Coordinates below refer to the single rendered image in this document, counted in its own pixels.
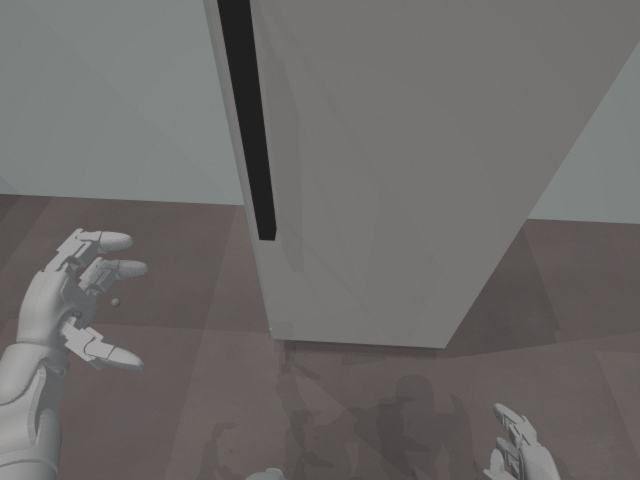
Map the robot left forearm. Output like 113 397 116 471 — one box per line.
0 342 70 480

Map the handle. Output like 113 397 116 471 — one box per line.
217 0 277 241

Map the left robot hand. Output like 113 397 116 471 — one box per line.
16 228 149 371

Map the left robot shin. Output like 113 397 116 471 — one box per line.
265 468 284 477

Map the right robot hand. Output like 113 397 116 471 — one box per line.
483 403 561 480

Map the fridge door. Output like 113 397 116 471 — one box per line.
208 0 640 348

